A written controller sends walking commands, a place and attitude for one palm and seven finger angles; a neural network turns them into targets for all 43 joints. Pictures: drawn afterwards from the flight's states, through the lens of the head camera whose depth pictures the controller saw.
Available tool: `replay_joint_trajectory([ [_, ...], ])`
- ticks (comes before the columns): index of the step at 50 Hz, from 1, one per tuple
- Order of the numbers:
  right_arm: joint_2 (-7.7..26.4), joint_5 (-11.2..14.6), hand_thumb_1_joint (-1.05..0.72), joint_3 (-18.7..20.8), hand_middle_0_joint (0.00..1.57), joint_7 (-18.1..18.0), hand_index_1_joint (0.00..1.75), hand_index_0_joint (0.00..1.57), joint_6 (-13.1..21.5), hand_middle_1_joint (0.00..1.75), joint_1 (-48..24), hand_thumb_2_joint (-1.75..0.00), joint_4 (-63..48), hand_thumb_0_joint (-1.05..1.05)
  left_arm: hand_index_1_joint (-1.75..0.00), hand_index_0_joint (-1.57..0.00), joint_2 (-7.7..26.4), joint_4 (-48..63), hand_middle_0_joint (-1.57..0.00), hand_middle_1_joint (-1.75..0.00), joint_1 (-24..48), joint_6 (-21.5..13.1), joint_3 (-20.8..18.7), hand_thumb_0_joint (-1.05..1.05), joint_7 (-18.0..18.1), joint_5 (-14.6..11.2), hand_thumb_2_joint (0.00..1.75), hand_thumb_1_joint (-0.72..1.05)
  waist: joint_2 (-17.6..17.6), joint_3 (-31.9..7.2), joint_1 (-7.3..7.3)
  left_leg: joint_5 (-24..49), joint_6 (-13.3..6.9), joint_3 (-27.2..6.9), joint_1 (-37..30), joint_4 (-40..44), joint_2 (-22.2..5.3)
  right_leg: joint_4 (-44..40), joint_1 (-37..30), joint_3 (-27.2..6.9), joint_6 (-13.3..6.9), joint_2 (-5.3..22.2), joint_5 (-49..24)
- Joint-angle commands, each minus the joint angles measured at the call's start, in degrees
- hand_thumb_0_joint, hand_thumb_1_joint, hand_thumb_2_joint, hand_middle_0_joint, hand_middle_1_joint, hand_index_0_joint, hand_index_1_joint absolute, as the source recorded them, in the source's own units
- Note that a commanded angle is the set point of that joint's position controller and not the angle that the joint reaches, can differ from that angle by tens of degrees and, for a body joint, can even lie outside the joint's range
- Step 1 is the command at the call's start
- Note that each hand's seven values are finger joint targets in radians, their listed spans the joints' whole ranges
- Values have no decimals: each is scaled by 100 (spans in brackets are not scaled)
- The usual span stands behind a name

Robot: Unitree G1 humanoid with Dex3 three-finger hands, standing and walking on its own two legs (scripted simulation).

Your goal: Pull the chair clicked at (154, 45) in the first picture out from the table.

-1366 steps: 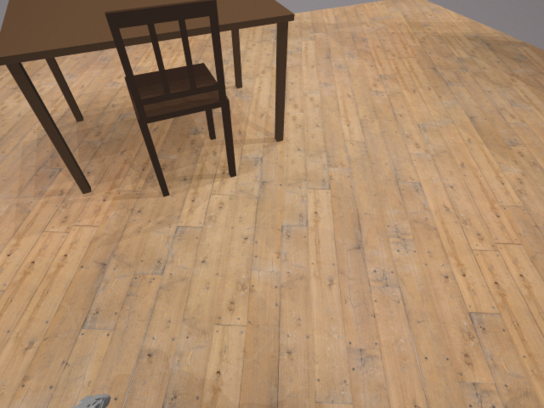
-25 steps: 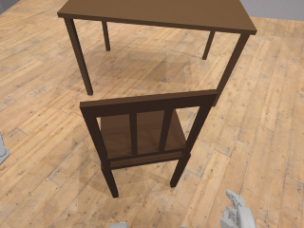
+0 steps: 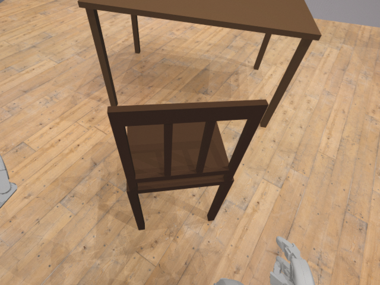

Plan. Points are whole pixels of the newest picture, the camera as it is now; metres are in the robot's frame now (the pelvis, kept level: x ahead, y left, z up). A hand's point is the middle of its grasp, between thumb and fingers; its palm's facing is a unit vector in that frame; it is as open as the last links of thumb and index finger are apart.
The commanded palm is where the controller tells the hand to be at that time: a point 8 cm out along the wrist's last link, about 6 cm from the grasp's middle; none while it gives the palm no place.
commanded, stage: step back with the hand held close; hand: left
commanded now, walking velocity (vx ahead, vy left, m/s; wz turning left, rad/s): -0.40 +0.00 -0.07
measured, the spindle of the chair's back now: (167, 151) +0.47 +0.10 -0.09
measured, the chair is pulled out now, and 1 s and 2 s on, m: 0.61 0.61 0.61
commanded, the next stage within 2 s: stop stepping back and stand still in 0.06 s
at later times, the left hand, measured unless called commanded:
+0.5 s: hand out of the picture +0.10 +0.23 +0.16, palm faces +0.42 -0.75 -0.51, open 7.4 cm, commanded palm +0.05 +0.26 +0.18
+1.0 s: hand out of the picture +0.08 +0.24 +0.16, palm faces +0.50 -0.74 -0.45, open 7.5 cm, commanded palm +0.03 +0.27 +0.18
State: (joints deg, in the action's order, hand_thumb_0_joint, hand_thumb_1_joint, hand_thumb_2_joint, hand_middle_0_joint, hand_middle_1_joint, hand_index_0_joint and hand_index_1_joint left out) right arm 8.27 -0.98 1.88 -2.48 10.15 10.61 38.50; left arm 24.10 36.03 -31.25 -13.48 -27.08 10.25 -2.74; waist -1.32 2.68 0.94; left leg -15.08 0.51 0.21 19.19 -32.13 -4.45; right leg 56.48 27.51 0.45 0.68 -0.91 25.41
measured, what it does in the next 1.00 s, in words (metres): walks backwards: right foot, then left foot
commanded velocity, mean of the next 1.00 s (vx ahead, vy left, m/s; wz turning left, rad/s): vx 0.05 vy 0.04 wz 0.00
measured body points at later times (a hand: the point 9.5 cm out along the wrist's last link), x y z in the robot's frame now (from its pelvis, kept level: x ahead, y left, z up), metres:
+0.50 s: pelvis -0.09 -0.04 +0.00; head -0.09 -0.04 +0.45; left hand +0.07 +0.26 +0.19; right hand +0.05 -0.32 -0.08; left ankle -0.11 +0.08 -0.74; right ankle -0.06 -0.17 -0.74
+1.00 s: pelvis -0.10 -0.04 +0.00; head -0.11 -0.04 +0.45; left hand +0.05 +0.27 +0.19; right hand +0.04 -0.26 -0.10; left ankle -0.11 +0.08 -0.74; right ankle -0.06 -0.16 -0.74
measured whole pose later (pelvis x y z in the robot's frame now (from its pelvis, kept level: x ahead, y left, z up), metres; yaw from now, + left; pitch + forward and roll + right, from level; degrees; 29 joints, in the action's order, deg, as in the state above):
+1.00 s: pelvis -0.10 -0.04 +0.00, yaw +2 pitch -2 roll -1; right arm 11.2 0.4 0.0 -3.2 7.0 15.8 38.6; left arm 21.5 25.9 -31.3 -10.3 -23.2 10.2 -1.2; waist 2.0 0.2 -0.1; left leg -18.2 -0.5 -0.5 12.7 -33.1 -1.6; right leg 28.6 14.7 0.3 0.3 -0.6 11.8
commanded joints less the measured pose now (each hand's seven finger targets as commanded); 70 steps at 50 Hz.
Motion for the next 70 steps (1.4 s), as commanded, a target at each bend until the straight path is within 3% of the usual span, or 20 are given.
replay_joint_trajectory([
  [1,1036,25,-90,322,20,15,30,20,358,30,-267,-90,-691,0,-30,-20,837,966,-20,-30,58,-378,-499,0,-23,-82,90,90,1773,-982,-169,3875,-601,-760,-1529,570,-1203,-1557,-120,46,-71,181,-298],
  [7,1037,40,-90,254,20,44,30,20,158,30,-575,-90,-850,0,-30,-20,1213,633,-20,-30,-237,-444,-909,0,-166,-92,90,90,952,-1146,-18,2071,-248,-577,-716,43,-876,-3902,-1708,271,17,333,-2419],
  [9,947,127,-90,271,20,80,30,20,35,30,-361,-90,-959,0,-30,-20,1376,395,-20,-30,-663,-450,-965,0,-185,-30,90,90,-333,-1529,-105,425,23,156,7,-923,-128,-3643,-2308,-288,-313,1234,-4371],
  [10,928,262,-90,409,20,76,30,20,-103,30,-292,-90,-1164,0,-30,-20,1172,180,-20,-30,-1039,-305,-783,0,-207,-121,90,90,-1814,-1785,-97,-1104,172,201,514,-1869,457,-3569,-2382,-1310,-742,1849,-4879],
  [11,967,331,-90,430,20,41,30,20,-197,30,-411,-90,-1266,0,-30,-20,1195,243,-20,-30,-1193,-217,-836,0,-165,-200,90,90,-1730,-1751,-55,-1366,104,-218,647,-2553,418,-3536,-2282,-1314,-917,2182,-4777],
  [13,708,337,-90,211,20,-40,30,20,-337,30,-672,-90,-1278,0,-30,-20,1257,55,-20,-30,-1291,-85,-1086,0,-4,-119,90,90,-1012,-1487,-190,-1215,96,-432,855,-2343,182,-3337,-2157,-1114,-974,2067,-4171],
  [19,948,269,-90,188,20,-251,30,20,-179,30,-509,-90,-1135,0,-30,-20,1319,349,-20,-30,-571,-148,-805,0,182,-44,90,90,-461,-1005,-222,-248,-118,161,-486,747,364,-3247,-1884,-838,-416,1631,-2445],
  [23,1162,277,-90,331,20,-220,30,20,97,30,-279,-90,-1143,0,-30,-20,1100,696,-20,-30,-509,-203,-537,0,128,-9,90,90,602,-839,-99,1104,-346,-333,-982,1282,-384,-2794,-1762,-295,-55,817,-1937],
  [26,1115,294,-90,222,20,-178,30,20,47,30,-364,-90,-1084,0,-30,-20,1008,405,-20,-30,-44,-157,-448,0,90,66,90,90,1228,-226,-114,-330,-411,-454,117,1441,-398,-2871,-1817,25,29,604,-1088],
  [32,1151,270,-90,187,20,-197,30,20,32,30,-236,-90,-1059,0,-30,-20,694,-347,-20,-30,918,-53,-48,0,113,187,90,90,550,389,-175,-2726,-439,-422,788,1355,-130,-3339,-1314,-252,-74,317,631],
  [40,1001,200,-90,77,20,-151,30,20,-8,30,-304,-90,-1080,0,-30,-20,882,191,-20,-30,537,26,-284,0,101,141,90,90,882,-289,-146,-2272,-521,-693,471,1396,-276,-2929,-1900,-88,-86,134,-269],
  [45,964,170,-90,62,20,-151,30,20,10,30,-257,-90,-1078,0,-30,-20,898,165,-20,-30,565,18,-278,0,90,133,90,90,72,56,-204,-1824,-351,-302,401,619,181,-3858,-1304,-979,-323,498,564],
  [51,1050,171,-90,90,20,-144,30,20,82,30,-263,-90,-987,0,-30,-20,888,15,-20,-30,510,-83,-309,0,84,106,90,90,294,-250,-156,-801,-362,-508,-285,1109,-21,-3604,-1507,-673,-210,444,-490],
  [52,1508,25,-90,314,20,361,30,20,-31,30,71,-90,353,0,-30,-20,-605,-4174,-20,-30,721,937,2059,0,-781,632,90,90,314,101,-495,725,-317,-704,171,175,-43,-2217,-620,-167,-227,567,-1874],
  [53,976,1,-90,212,20,330,30,20,-353,30,341,-90,383,0,-30,-20,-1036,-4398,-20,-30,425,1304,1999,0,-926,503,90,90,374,-348,-249,1205,-316,-518,58,361,-103,-2214,-889,-107,-157,500,-2012],
  [56,993,-69,-90,150,20,266,30,20,-514,30,296,-90,211,0,-30,-20,-982,-4788,-20,-30,778,1359,2148,0,-962,492,90,90,-271,-650,-148,1738,-364,-765,59,303,-113,-2306,-1322,-86,-203,552,-2391],
  [59,1053,-43,-90,182,20,232,30,20,-690,30,506,-90,227,0,-30,-20,-630,-5675,-20,-30,1222,1300,2165,0,-915,494,90,90,-1484,-1059,-201,1974,-219,-432,-445,-179,267,-2523,-1827,-517,-552,1004,-4129],
  [61,1055,-24,-90,143,20,199,30,20,-756,30,590,-90,411,0,-30,-20,-514,-6302,-20,-30,1377,1311,2212,0,-886,441,90,90,-1069,-1228,-200,2175,-176,-393,-772,4,273,-2486,-2016,-538,-549,1011,-4477],
  [65,1013,-8,-90,7,20,122,30,20,-784,30,490,-90,805,0,-30,-20,-542,-7405,-20,-30,1441,1356,2386,0,-845,346,90,90,1007,-840,-101,3339,-220,-547,-1098,486,-56,-2604,-1867,-256,-262,593,-3153],
  [70,809,19,-90,3,20,48,30,20,-859,30,802,-90,1125,0,-30,-20,-786,-8132,-20,-30,1361,1395,2432,0,-839,344,90,90,1370,-609,-101,2221,-259,-531,-992,712,-81,-3045,-1991,-115,-261,493,-2393],
])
